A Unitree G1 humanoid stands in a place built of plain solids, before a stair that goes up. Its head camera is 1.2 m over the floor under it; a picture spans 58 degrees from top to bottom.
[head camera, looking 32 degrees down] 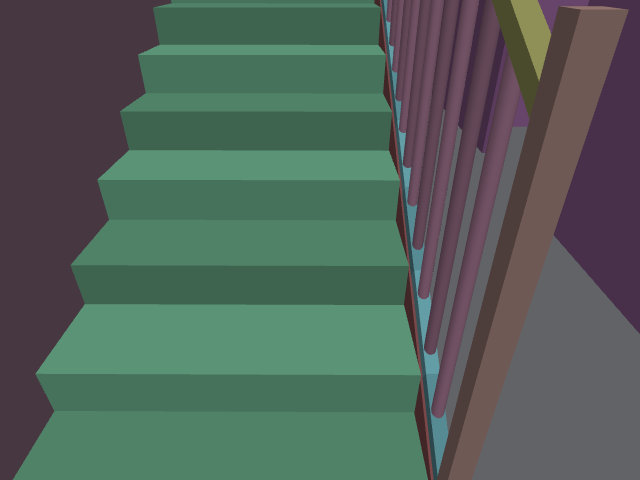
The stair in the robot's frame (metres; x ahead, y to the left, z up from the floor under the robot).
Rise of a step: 0.15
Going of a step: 0.28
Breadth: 1.01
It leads straight ahead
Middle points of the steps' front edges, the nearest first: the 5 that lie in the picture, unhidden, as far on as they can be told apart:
0.77 0.24 0.30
1.05 0.24 0.45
1.33 0.24 0.61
1.61 0.24 0.76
1.88 0.24 0.91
